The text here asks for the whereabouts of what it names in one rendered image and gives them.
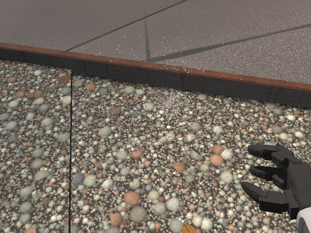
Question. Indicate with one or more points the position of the right robot hand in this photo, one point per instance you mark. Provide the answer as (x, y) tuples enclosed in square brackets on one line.
[(290, 174)]

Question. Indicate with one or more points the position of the robot right forearm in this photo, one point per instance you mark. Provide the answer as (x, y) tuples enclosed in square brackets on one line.
[(303, 220)]

